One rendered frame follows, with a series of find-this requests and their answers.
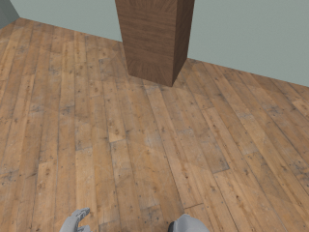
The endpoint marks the right robot thigh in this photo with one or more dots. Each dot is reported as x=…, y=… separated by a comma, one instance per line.
x=189, y=224

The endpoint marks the cabinet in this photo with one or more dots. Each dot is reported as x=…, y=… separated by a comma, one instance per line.
x=155, y=35

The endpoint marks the left robot hand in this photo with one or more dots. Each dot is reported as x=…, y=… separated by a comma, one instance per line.
x=71, y=223

